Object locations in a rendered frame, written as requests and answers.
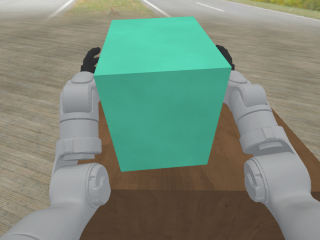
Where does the left robot forearm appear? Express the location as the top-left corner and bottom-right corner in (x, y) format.
(49, 71), (102, 201)

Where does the left robot upper arm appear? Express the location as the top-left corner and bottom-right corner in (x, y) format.
(0, 162), (111, 240)

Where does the carton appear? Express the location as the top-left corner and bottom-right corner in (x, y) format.
(93, 16), (232, 172)

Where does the robot right hand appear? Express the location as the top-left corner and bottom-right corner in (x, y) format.
(215, 45), (235, 71)

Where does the pedestal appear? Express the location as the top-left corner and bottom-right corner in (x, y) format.
(48, 100), (320, 240)

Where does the right robot upper arm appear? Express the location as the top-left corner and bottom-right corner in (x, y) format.
(244, 151), (320, 240)

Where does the right robot forearm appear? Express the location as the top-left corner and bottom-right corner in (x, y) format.
(223, 70), (311, 191)

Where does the robot left hand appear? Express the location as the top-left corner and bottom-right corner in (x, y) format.
(80, 47), (101, 74)

